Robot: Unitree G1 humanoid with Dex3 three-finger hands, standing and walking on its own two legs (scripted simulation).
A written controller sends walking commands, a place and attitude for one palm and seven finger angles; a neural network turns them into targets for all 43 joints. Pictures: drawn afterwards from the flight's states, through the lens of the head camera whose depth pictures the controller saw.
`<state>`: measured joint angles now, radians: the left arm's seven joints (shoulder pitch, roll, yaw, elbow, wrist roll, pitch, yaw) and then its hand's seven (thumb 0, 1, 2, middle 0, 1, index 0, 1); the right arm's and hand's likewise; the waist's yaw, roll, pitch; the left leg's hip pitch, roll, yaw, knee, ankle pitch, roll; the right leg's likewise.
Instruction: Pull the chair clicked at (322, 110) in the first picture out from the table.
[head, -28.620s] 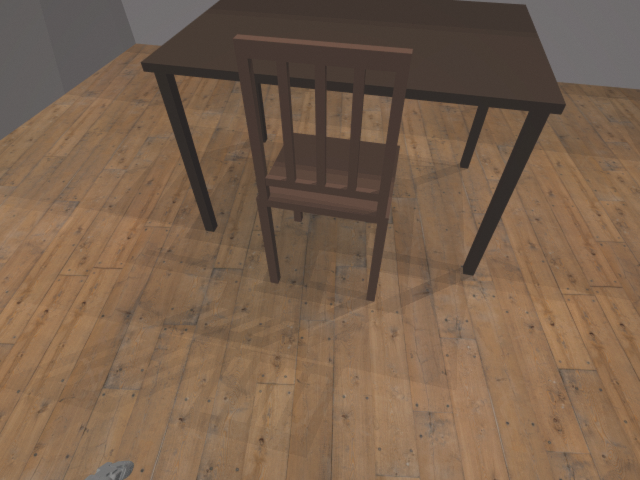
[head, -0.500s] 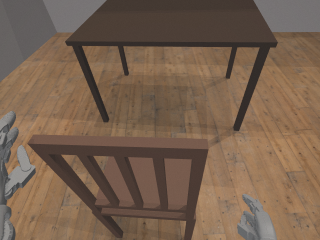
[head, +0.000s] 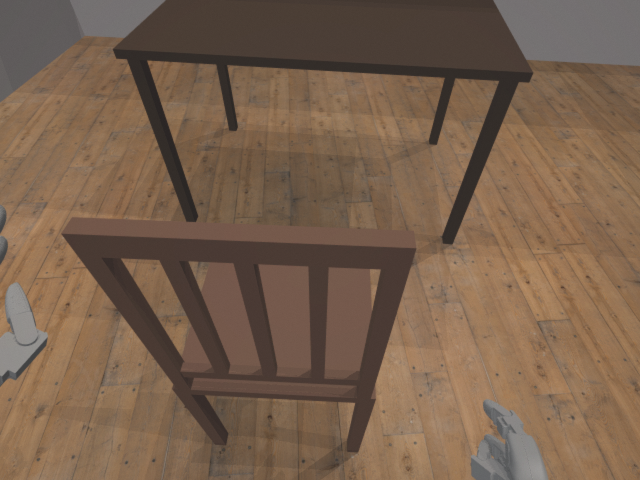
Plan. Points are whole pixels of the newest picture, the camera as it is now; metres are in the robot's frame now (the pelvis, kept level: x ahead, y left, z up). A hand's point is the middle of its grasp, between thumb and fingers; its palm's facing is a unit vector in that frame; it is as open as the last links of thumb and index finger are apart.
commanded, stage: step back with the hand held close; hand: left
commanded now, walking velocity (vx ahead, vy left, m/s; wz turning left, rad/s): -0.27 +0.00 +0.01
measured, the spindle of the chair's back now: (260, 325) +0.34 +0.13 -0.06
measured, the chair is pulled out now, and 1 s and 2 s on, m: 0.64 0.64 0.64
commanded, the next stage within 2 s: stop stepping back and stand still in 1.52 s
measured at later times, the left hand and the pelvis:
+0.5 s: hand (1, 367) +0.16 +0.28 +0.17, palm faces +0.49 -0.70 -0.51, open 7.5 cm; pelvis -0.03 +0.00 -0.01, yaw +2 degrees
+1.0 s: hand (31, 363) +0.17 +0.25 +0.18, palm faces +0.44 -0.75 -0.49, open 7.5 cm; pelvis -0.03 -0.01 -0.01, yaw +3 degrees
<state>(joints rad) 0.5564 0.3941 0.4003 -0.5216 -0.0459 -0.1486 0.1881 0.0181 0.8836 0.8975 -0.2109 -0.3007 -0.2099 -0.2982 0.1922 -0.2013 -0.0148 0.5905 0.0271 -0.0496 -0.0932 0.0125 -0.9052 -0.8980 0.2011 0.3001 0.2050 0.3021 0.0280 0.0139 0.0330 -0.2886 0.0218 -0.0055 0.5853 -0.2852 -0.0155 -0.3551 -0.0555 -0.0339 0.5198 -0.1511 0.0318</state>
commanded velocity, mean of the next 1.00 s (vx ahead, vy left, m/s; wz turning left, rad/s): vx -0.38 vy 0.00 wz -0.02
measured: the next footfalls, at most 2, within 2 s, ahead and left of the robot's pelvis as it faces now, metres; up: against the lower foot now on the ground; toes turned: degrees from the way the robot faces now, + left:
left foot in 1.14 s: -0.02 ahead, +0.13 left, +0.00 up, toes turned +3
right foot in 1.46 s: -0.12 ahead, -0.18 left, +0.00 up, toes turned -3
